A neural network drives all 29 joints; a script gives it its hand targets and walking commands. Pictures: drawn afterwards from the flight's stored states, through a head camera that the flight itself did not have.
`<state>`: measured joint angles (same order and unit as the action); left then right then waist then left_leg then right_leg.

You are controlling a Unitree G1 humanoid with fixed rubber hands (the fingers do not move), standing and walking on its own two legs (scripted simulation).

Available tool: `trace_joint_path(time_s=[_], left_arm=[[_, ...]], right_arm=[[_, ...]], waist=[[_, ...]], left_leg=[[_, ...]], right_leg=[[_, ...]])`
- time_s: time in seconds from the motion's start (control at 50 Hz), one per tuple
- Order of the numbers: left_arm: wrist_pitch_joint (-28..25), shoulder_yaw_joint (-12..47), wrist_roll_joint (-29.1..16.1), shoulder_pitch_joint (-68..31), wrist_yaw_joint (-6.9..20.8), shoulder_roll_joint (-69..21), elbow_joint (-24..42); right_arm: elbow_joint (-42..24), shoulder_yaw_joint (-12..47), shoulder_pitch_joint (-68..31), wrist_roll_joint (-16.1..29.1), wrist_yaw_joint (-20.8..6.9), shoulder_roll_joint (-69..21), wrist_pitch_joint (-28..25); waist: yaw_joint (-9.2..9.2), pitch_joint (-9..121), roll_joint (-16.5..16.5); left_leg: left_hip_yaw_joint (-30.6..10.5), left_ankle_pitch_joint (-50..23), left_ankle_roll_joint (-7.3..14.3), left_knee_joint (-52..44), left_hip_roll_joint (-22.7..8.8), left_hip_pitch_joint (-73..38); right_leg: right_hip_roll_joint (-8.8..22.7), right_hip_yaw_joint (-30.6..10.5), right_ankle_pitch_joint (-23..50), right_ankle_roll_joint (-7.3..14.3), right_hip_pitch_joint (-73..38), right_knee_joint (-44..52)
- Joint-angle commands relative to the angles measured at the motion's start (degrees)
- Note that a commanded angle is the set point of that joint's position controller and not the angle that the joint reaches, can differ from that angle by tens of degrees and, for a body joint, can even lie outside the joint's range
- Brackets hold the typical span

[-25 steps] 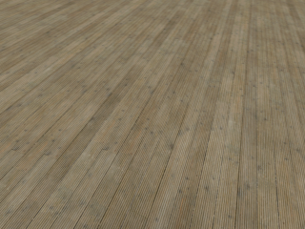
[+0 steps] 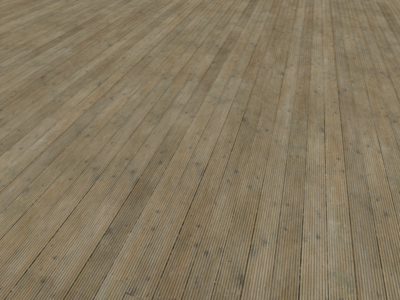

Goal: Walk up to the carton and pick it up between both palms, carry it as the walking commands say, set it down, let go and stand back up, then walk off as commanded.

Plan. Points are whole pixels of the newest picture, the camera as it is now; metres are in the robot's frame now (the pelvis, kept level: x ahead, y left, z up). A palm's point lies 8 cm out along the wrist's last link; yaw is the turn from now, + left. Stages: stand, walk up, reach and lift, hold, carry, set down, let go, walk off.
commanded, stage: walk off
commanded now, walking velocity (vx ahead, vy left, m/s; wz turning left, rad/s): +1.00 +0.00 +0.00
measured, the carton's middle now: out of the picture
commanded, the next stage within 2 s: stand in 1.22 s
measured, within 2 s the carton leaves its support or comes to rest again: neither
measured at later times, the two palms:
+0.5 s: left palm (128, 203) +0.42 +0.21 -0.13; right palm (294, 149) +0.61 -0.30 -0.10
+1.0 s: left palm (144, 70) +1.11 +0.26 -0.10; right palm (262, 105) +0.87 -0.24 -0.12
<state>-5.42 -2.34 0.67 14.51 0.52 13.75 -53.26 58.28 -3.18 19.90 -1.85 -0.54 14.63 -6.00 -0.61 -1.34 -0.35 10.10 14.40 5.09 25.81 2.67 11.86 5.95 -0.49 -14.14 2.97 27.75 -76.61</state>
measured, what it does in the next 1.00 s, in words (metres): walks ahead: right foot, then left foot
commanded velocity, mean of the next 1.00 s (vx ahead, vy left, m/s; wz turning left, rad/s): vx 1.00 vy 0.00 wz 0.00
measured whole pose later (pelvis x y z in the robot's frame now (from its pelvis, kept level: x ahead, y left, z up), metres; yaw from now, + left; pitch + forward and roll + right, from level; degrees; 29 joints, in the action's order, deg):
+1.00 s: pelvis +0.96 +0.02 +0.01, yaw +1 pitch +0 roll +1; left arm -3.8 -2.3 1.8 6.8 2.2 14.7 -49.5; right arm 62.1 -3.0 28.6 -0.8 -0.7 14.4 -6.3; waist -2.9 -0.7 -1.2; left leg 7.9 15.9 4.3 19.0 3.1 3.2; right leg 10.3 0.6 -9.1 0.7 38.6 -66.9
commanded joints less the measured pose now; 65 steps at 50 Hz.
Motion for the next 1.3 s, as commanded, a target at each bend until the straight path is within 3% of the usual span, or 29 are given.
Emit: trace_joint_path(time_s=[0.0, 0.08, 0.18, 0.24, 0.26, 0.28, 0.3, 0.32, 0.36, 0.44, 0.54, 0.58, 0.66, 0.7, 0.74, 0.76, 0.78, 0.84, 0.88, 0.96, 1.02, 1.08, 1.12, 1.16, 1.18, 1.2, 1.22, 1.24, 1.28], left_arm=[[1.68, 0.89, 1.55, 0.76, 2.04, -2.30, 4.06], [1.14, 1.95, 0.71, -13.35, 3.04, -0.11, 9.79], [0.79, 1.83, 0.06, -20.64, 2.45, 1.83, 11.50], [0.58, 0.09, 1.01, -6.80, 1.00, 5.89, 8.15], [0.48, -1.01, 1.13, 4.72, 0.38, 7.73, 4.54], [0.81, -2.71, 2.19, 15.41, -0.51, 12.48, 1.31], [1.01, -4.59, 3.08, 16.41, -0.49, 18.25, 0.74], [0.86, -5.01, 2.18, 14.73, 0.40, 16.95, 0.31], [-0.61, -2.20, 1.83, 8.19, 0.73, 6.04, -1.02], [-2.10, -0.58, 0.40, 6.66, -0.17, 1.28, -3.80], [-3.19, -0.37, -0.57, 9.22, 0.33, 2.81, -4.20], [-3.48, -0.70, -0.92, 13.09, 0.22, 5.46, -5.07], [-2.49, -0.55, -0.31, 16.98, -0.44, 8.74, -6.72], [-1.04, -1.09, 0.47, 16.40, -1.55, 11.12, -7.32], [0.13, -1.86, 0.62, 11.95, -2.21, 11.96, -5.59], [-0.47, -0.30, -0.33, 13.36, -0.98, 3.46, -2.67], [-1.63, -0.22, -2.74, 15.73, -0.83, 2.48, -1.21], [-1.77, -0.50, -1.08, 4.51, -0.86, 2.87, 0.74], [0.30, 0.14, 0.77, 5.93, 0.72, -0.68, 1.10], [2.11, 0.86, 1.56, -6.65, 2.49, -0.05, 6.51], [1.33, 1.95, 0.54, -14.95, 3.21, 0.43, 9.41], [1.02, 2.12, -0.38, -20.82, 3.14, 1.28, 10.77], [1.07, 1.48, 0.14, -20.42, 2.21, 3.27, 11.11], [1.02, 0.57, 0.81, -13.00, 1.28, 5.36, 9.54], [0.86, -0.35, 1.01, -2.88, 0.78, 7.11, 6.52], [0.93, -1.64, 1.30, 9.04, 0.03, 9.45, 2.79], [0.76, -2.93, 2.69, 17.89, -0.81, 14.68, -0.10], [0.63, -4.11, 3.48, 15.16, -0.07, 18.13, -0.05], [-0.59, -2.81, 1.42, 7.62, 0.61, 9.93, -0.66]], right_arm=[[-0.05, 0.59, 3.57, 1.23, 0.32, 0.71, -1.95], [-0.58, 0.70, 5.24, 1.65, -0.11, 2.06, -2.69], [1.43, 0.41, 12.54, 1.85, 0.35, 6.46, -2.39], [2.01, -0.52, 11.76, 0.34, 1.86, 9.85, -0.32], [1.37, -1.13, 8.69, 0.52, 2.29, 11.45, 0.44], [-0.24, -0.93, 6.95, 0.19, 2.23, 9.12, 0.60], [-3.15, 0.72, 11.77, 3.09, 1.05, -0.24, -0.51], [-4.97, 0.47, 9.75, 3.98, 1.47, 2.51, -1.45], [-7.27, 0.22, -0.69, 2.85, 1.39, 3.09, -1.67], [-8.49, 1.20, -1.98, -0.11, -1.55, -2.56, 1.94], [-14.88, 2.49, -18.04, 0.17, -3.07, -0.77, 2.17], [-16.07, 3.06, -23.62, 1.16, -3.46, -0.94, 1.77], [-16.67, 2.35, -25.37, 0.49, -2.07, 2.43, 1.69], [-14.39, 1.13, -15.84, -0.06, -1.14, 4.79, 1.40], [-7.15, -1.59, 7.23, -0.44, 0.33, 9.96, 1.58], [-5.58, -3.46, 11.96, -1.95, 0.92, 16.60, 1.65], [-4.85, -3.84, 11.31, -1.46, -0.15, 17.04, 1.55], [-3.32, -1.00, 0.60, -0.74, -0.98, 4.01, -0.36], [-1.75, 0.25, 0.50, 0.26, -0.32, 0.91, -0.88], [-0.32, 0.32, 3.73, 1.41, -0.10, 2.56, -1.97], [-0.43, 0.50, 6.06, 1.77, -0.30, 2.99, -2.33], [0.58, 0.25, 10.06, 2.10, 0.05, 6.04, -2.52], [1.40, 0.12, 11.31, 1.69, 0.39, 7.58, -2.03], [2.04, -0.46, 11.51, 0.68, 1.32, 9.59, -0.71], [1.88, -1.03, 9.65, 0.21, 2.00, 11.05, 0.16], [1.02, -1.44, 6.39, 0.46, 2.23, 11.77, 0.80], [-0.94, -0.35, 6.65, 0.21, 1.97, 6.26, 0.56], [-2.36, 1.03, 15.10, 4.72, 1.28, -0.99, -0.31], [-4.16, 0.14, 3.69, 3.74, 2.21, 3.45, -0.84]], waist=[[3.13, -4.94, 3.47], [1.53, -9.19, 1.78], [-1.68, -6.85, 5.55], [6.38, 3.05, 11.72], [12.43, 7.60, 11.72], [16.27, 13.31, 9.79], [8.55, 20.38, -12.86], [9.15, 24.69, -9.86], [5.74, 6.42, 0.84], [-1.40, -1.19, -1.86], [0.01, -8.59, -1.39], [2.60, -9.18, -1.55], [2.28, -5.13, -6.29], [-3.29, 1.30, -10.08], [-14.13, 11.65, -9.43], [-10.74, 16.93, 6.20], [-7.65, 24.59, 13.67], [-1.92, 3.78, -0.32], [2.16, 1.37, 3.23], [1.76, -6.45, 3.87], [0.29, -8.60, 2.35], [-2.06, -8.97, 4.27], [-1.26, -6.12, 6.16], [3.31, -0.06, 10.02], [8.58, 4.99, 11.64], [14.76, 9.42, 10.67], [14.67, 15.07, 2.37], [7.23, 23.79, -15.76], [5.36, 9.98, -2.54]], left_leg=[[-17.75, -1.87, 3.40, -19.00, -15.35, 0.91], [-7.42, -17.62, 2.23, -23.30, -10.25, 5.24], [-4.22, -51.44, 0.87, -22.50, -13.63, -15.38], [-3.33, -73.27, -0.58, -0.12, -16.89, -21.07], [-2.44, -68.28, -1.02, 14.62, -15.95, -16.34], [-4.10, -48.95, -1.17, 34.01, -13.61, -1.97], [-6.08, 8.41, -3.80, 58.62, -2.71, 21.43], [-15.48, 8.08, -1.91, 65.14, -3.30, 28.33], [-13.40, 1.66, -1.48, 60.16, -9.43, 29.97], [-13.54, -0.68, -3.24, 49.45, -13.74, 24.01], [-5.26, -17.00, -5.50, 23.01, -12.95, 22.79], [-1.66, -22.34, -4.73, 13.55, -10.26, 17.58], [0.88, -16.60, -1.13, 6.34, -4.11, 17.79], [0.52, -9.08, 0.57, 6.47, -0.88, 6.48], [-6.08, -4.53, 2.83, 4.98, -5.53, -21.01], [-26.96, 5.65, 5.49, 3.69, -21.93, -35.00], [-51.59, 6.36, 9.61, -7.46, -28.55, -40.26], [-30.20, -3.61, 4.68, -11.25, -21.16, -14.72], [-22.63, -2.33, 2.40, -14.53, -17.68, -3.06], [-14.28, -8.29, 2.67, -21.17, -13.59, 1.40], [-7.58, -21.48, 1.44, -23.20, -10.13, 2.51], [-6.56, -32.35, 1.23, -27.17, -13.12, -6.96], [-4.66, -53.54, 0.76, -21.92, -14.59, -17.66], [-3.50, -71.87, -0.20, -8.24, -16.82, -23.20], [-3.62, -72.39, -0.69, 4.26, -17.41, -20.89], [-2.58, -63.64, -1.29, 20.67, -15.49, -13.56], [-4.39, -26.75, -1.47, 42.78, -10.54, 1.92], [-11.06, 12.84, -3.89, 63.43, -0.57, 22.35], [-13.53, 5.56, -3.57, 61.60, -6.68, 26.09]], right_leg=[[5.33, -1.07, 2.14, -1.70, 11.82, 3.09], [4.42, 5.46, 17.33, -3.24, 7.30, 27.22], [-2.75, 11.62, 19.96, 0.27, 1.91, 43.04], [-8.21, 10.86, 8.95, 3.23, -13.51, 43.86], [-7.11, 9.56, 9.10, 4.30, -25.74, 48.28], [0.52, 1.14, 0.79, 5.18, -41.74, 43.77], [19.64, -29.91, -2.67, 10.81, -57.11, 50.67], [20.33, -40.12, -4.31, 13.82, -56.90, 59.05], [15.75, -23.92, 2.85, 10.11, -36.10, 61.08], [8.67, -9.87, 0.25, 5.46, -16.18, 67.33], [1.82, 2.88, 15.39, 4.60, -11.05, 73.87], [3.55, 3.07, 23.67, 4.45, -14.72, 78.40], [6.69, 6.60, 59.14, 3.03, -36.35, 70.69], [8.50, 7.45, 73.04, 1.96, -38.36, 55.03], [6.39, 6.80, 55.92, 1.15, -23.15, 24.25], [-1.59, 6.13, 8.22, 0.05, -2.40, 1.87], [-6.93, -3.51, -10.88, 0.67, 8.12, -10.06], [1.95, -3.32, -0.50, 0.87, 10.98, -4.85], [4.32, -3.33, 0.87, -0.33, 5.00, 0.35], [6.14, 1.79, 7.12, -3.25, 12.75, 11.07], [3.36, 7.19, 18.35, -3.63, 6.56, 30.18], [0.17, 9.86, 22.83, -1.81, 2.39, 41.50], [-3.25, 11.28, 18.80, 0.39, 1.35, 44.12], [-7.26, 11.64, 10.53, 2.62, -6.16, 44.04], [-8.12, 9.87, 7.44, 3.71, -16.81, 44.13], [-5.58, 8.17, 7.04, 4.78, -30.11, 48.16], [7.54, -5.72, 5.28, 5.18, -44.43, 44.31], [23.29, -37.92, 11.89, 13.41, -57.01, 54.33], [17.96, -22.40, 36.34, 11.21, -40.38, 55.87]])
